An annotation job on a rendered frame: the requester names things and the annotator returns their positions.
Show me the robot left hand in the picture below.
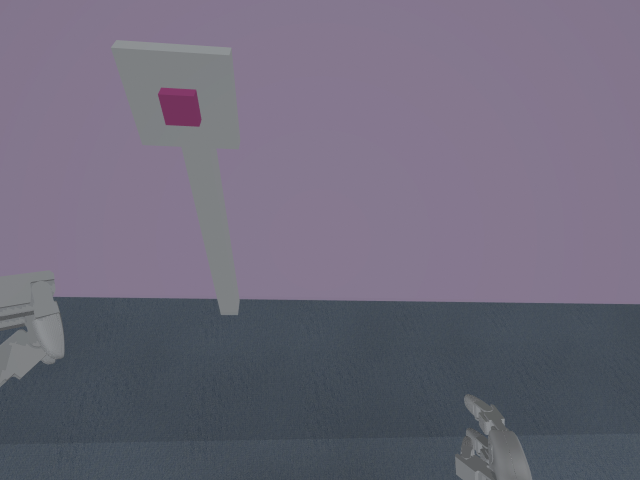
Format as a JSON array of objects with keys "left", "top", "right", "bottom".
[{"left": 0, "top": 270, "right": 65, "bottom": 387}]

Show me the button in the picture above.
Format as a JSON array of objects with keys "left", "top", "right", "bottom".
[{"left": 158, "top": 88, "right": 201, "bottom": 127}]

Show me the panel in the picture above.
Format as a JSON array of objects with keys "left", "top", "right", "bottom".
[{"left": 111, "top": 40, "right": 240, "bottom": 315}]

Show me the robot right hand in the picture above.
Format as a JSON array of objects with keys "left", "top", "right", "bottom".
[{"left": 455, "top": 394, "right": 532, "bottom": 480}]

